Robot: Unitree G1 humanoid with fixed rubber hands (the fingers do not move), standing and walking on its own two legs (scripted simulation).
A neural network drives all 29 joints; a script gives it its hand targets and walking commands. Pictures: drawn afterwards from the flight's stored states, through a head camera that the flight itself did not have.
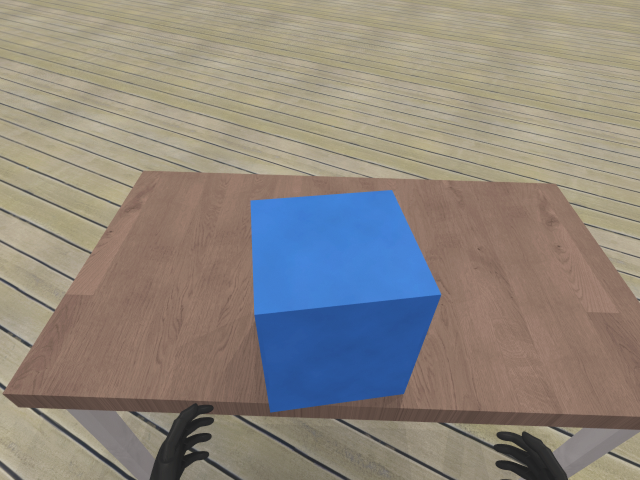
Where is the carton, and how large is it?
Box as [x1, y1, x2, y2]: [251, 190, 440, 412]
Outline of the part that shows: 391,190 251,200 254,315 270,412 403,393 439,299 440,293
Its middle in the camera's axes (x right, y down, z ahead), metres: +0.02 +0.09 +0.59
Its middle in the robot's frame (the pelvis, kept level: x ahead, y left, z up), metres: +0.39 +0.02 +0.00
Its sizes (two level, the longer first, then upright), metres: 0.210 0.200 0.250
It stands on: a table, 0.66 m high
